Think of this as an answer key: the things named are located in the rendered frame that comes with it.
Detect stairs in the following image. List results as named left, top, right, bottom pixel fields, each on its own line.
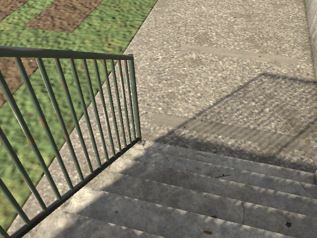
left=34, top=140, right=317, bottom=238

